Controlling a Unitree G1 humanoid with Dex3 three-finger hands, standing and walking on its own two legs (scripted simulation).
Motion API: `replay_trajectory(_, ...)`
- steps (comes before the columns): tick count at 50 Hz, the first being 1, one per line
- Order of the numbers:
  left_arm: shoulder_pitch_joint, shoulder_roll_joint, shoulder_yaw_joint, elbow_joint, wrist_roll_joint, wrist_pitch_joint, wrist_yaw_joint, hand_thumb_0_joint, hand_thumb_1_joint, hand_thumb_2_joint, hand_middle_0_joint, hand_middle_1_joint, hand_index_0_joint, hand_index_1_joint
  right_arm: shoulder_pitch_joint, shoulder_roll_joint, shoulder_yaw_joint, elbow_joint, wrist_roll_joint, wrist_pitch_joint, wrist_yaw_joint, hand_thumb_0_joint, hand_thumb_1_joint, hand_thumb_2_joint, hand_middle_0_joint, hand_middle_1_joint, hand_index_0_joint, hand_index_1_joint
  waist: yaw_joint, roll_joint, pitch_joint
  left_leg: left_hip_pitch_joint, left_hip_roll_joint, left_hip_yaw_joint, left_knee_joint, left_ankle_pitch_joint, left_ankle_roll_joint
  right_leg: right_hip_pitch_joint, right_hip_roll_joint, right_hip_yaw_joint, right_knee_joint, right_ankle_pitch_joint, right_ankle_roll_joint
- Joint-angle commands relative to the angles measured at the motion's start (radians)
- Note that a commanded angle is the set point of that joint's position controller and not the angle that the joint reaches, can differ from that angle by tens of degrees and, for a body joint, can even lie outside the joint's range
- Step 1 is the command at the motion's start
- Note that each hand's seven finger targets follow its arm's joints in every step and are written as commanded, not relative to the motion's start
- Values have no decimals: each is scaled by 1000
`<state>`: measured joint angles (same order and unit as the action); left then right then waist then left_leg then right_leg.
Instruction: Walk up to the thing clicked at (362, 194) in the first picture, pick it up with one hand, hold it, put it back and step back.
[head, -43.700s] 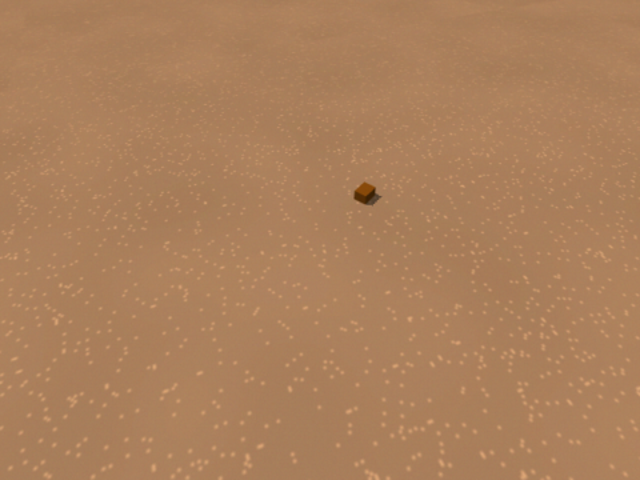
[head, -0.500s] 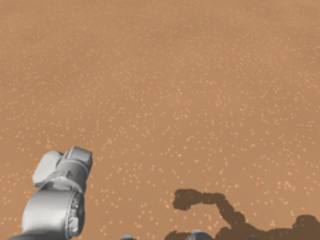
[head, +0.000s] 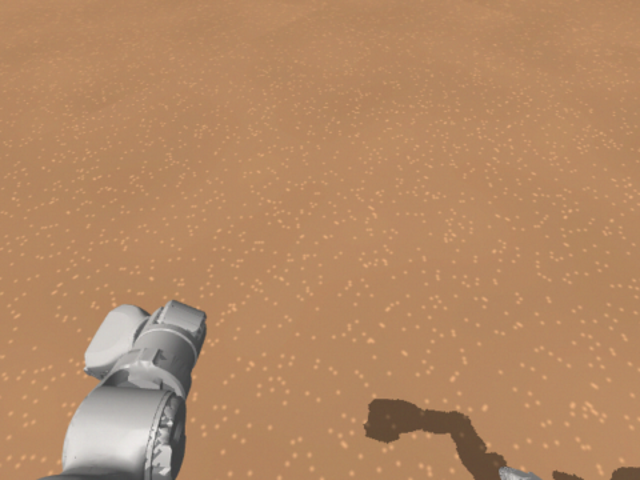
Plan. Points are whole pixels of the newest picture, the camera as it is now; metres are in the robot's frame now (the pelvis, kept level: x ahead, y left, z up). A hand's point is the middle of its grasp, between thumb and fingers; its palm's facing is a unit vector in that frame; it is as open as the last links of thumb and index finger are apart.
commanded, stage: hold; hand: left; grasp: from above
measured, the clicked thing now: (148, 369) +0.32 +0.26 -0.08
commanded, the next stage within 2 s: crouch in 1.58 s
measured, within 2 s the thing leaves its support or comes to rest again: neither
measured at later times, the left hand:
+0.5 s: hand (159, 351) +0.32 +0.22 -0.02, palm faces -0.04 -0.45 -0.89, open 9.4 cm
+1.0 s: hand (150, 353) +0.31 +0.22 +0.00, palm faces -0.03 -0.44 -0.90, open 9.3 cm
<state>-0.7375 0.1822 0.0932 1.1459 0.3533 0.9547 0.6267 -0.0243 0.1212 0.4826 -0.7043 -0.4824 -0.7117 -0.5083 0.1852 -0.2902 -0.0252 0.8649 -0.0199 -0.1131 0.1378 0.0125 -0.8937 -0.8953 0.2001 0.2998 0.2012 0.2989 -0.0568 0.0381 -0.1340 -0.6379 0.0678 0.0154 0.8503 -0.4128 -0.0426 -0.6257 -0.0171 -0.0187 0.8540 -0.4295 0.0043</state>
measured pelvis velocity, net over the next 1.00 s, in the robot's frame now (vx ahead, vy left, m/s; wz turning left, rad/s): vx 0.00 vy -0.01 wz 0.00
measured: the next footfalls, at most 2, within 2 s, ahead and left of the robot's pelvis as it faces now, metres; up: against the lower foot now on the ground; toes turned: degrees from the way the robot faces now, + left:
none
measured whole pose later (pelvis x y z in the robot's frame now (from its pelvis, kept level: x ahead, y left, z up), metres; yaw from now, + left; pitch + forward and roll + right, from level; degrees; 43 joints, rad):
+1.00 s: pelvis +0.00 -0.01 +0.02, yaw +0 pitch +7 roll +0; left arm -0.71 0.13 0.05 1.05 0.32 1.05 0.64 -0.03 0.11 0.47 -0.73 -0.47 -0.73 -0.51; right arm 0.11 -0.28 0.00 0.84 -0.01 -0.07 0.15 0.01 -0.90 -0.90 0.20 0.30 0.20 0.30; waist -0.02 0.05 -0.13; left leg -0.49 0.06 0.02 0.71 -0.35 -0.05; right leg -0.48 -0.02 -0.02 0.73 -0.38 0.00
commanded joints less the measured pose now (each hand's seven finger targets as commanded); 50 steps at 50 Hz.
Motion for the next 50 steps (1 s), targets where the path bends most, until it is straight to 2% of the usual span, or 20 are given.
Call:
replay_trajectory(1, -401, 180, -10, -154, 42, 10, 54, 0, 643, 744, -971, -656, -945, -685, -10, -159, -58, -104, 4, -22, -4, 0, -895, -896, 200, 300, 200, 300, -17, -43, -356, 208, -67, 32, -88, 370, 12, 196, 60, -22, -102, 506, 6)
replay_trajectory(4, -390, 184, -6, -151, 39, 22, 59, 0, 654, 756, -979, -659, -951, -691, -23, -158, -60, -113, 2, -14, -1, 0, -893, -896, 200, 300, 200, 300, 2, -27, -335, 202, -67, 33, -99, 368, 10, 202, 59, -28, -106, 485, 3)
replay_trajectory(11, -394, 178, -3, -156, 30, 37, 66, 0, 647, 735, -981, -636, -949, -672, -54, -151, -59, -128, 3, -3, 6, 0, -894, -897, 200, 300, 200, 300, 4, -57, -327, 205, -69, 38, -120, 331, 17, 223, 57, -21, -138, 472, 12)
replay_trajectory(12, -389, 153, -17, -174, 29, 38, 64, 0, 631, 749, -967, -657, -935, -693, -55, -146, -54, -128, 5, 2, 8, 0, -896, -898, 200, 300, 200, 300, -3, -53, -328, 219, -72, 37, -121, 335, 19, 223, 56, -17, -143, 488, 15)
replay_trajectory(15, -395, 167, -14, -193, 29, 42, 61, 0, 613, 737, -956, -639, -922, -677, -55, -151, -55, -127, 6, 3, 7, 0, -895, -898, 200, 300, 200, 300, 6, -54, -329, 220, -70, 35, -133, 342, 20, 233, 56, -21, -146, 477, 11)
replay_trajectory(18, -404, 146, -27, -207, 27, 45, 56, 0, 640, 737, -982, -636, -946, -677, -74, -148, -51, -135, 10, 8, 6, 0, -896, -898, 200, 300, 200, 300, -5, -53, -324, 233, -73, 40, -139, 331, 22, 242, 52, -11, -163, 492, 18)
replay_trajectory(20, -384, 161, -20, -199, 29, 50, 56, 0, 631, 756, -977, -643, -939, -686, -81, -150, -52, -138, 10, 11, 7, 0, -895, -898, 200, 300, 200, 300, 5, -80, -329, 225, -75, 41, -138, 334, 25, 257, 50, -10, -165, 521, 22)
replay_trajectory(22, -384, 162, -26, -204, 27, 57, 56, 0, 606, 747, -960, -643, -922, -685, -83, -146, -46, -136, 15, 10, 7, 0, -896, -898, 200, 300, 200, 300, 6, -85, -311, 216, -78, 45, -141, 306, 30, 251, 46, -3, -180, 500, 24)
replay_trajectory(24, -395, 171, -31, -217, 29, 63, 59, 0, 621, 737, -971, -631, -934, -673, -94, -136, -39, -129, 18, 5, 8, 0, -895, -898, 200, 300, 200, 300, 18, -61, -285, 208, -78, 43, -159, 264, 31, 237, 45, -6, -196, 400, 18)
replay_trajectory(26, -381, 137, -48, -229, 33, 65, 56, 0, 649, 710, -997, -605, -960, -647, -115, -138, -37, -138, 17, 4, 6, 0, -896, -898, 200, 300, 200, 300, 10, -70, -293, 239, -76, 41, -167, 273, 30, 238, 50, -5, -208, 391, 20)
replay_trajectory(29, -381, 149, -39, -238, 28, 71, 54, 0, 601, 691, -958, -601, -921, -642, -127, -146, -42, -149, 17, 4, 5, 0, -895, -898, 200, 300, 200, 300, 16, -76, -331, 246, -75, 41, -166, 308, 30, 271, 48, -3, -194, 461, 21)
replay_trajectory(31, -386, 138, -51, -245, 33, 73, 53, 0, 621, 713, -974, -624, -938, -665, -135, -143, -38, -146, 19, 5, 5, 0, -898, -899, 200, 300, 200, 300, 10, -60, -305, 248, -77, 43, -167, 302, 29, 263, 46, 2, -206, 462, 23)
replay_trajectory(32, -363, 146, -47, -226, 31, 78, 55, 0, 642, 744, -993, -627, -953, -672, -139, -140, -37, -145, 21, 4, 6, 0, -895, -898, 200, 300, 200, 300, 23, -73, -302, 247, -74, 41, -176, 297, 30, 277, 47, -5, -207, 436, 20)
replay_trajectory(34, -370, 132, -56, -232, 37, 78, 53, 0, 639, 729, -989, -623, -951, -666, -146, -135, -30, -146, 19, 1, 6, 0, -896, -898, 200, 300, 200, 300, 12, -68, -300, 252, -75, 43, -177, 288, 32, 260, 47, 0, -214, 419, 22)
replay_trajectory(36, -384, 133, -59, -246, 27, 82, 55, 0, 675, 735, -1022, -612, -981, -658, -152, -129, -26, -145, 23, -3, 7, 0, -896, -899, 200, 300, 200, 300, 23, -61, -265, 246, -72, 39, -194, 255, 31, 254, 49, -6, -231, 341, 14)
replay_trajectory(38, -386, 134, -57, -235, 23, 87, 57, 0, 655, 714, -1006, -604, -967, -648, -171, -129, -25, -149, 23, -8, 5, 0, -897, -899, 200, 300, 200, 300, 31, -60, -259, 249, -70, 41, -202, 252, 30, 254, 48, -4, -234, 325, 13)
replay_trajectory(39, -382, 130, -60, -246, 24, 85, 55, 0, 660, 703, -1005, -608, -969, -649, -180, -133, -24, -154, 23, -7, 5, 0, -896, -899, 200, 300, 200, 300, 20, -59, -266, 267, -68, 40, -205, 260, 28, 263, 52, -4, -236, 329, 13)
replay_trajectory(45, -386, 129, -62, -257, 20, 90, 55, 0, 684, 734, -1037, -605, -994, -653, -184, -131, -24, -157, 24, -8, 6, 0, -900, -900, 200, 300, 200, 300, 25, -65, -284, 272, -70, 37, -204, 304, 29, 287, 48, -5, -230, 399, 14)
replay_trajectory(48, -391, 133, -60, -243, 24, 94, 52, 0, 721, 742, -1075, -585, -1027, -638, -192, -128, -22, -158, 24, -7, 6, 0, -898, -900, 200, 300, 200, 300, 36, -62, -268, 265, -69, 37, -209, 298, 29, 275, 48, -7, -234, 374, 11)
replay_trajectory(50, -402, 108, -73, -255, 18, 95, 46, 0, 735, 709, -1083, -566, -1038, -616, -199, -127, -19, -159, 25, -8, 5, 0, -898, -900, 200, 300, 200, 300, 24, -56, -262, 282, -68, 34, -220, 299, 27, 270, 52, -9, -237, 360, 8)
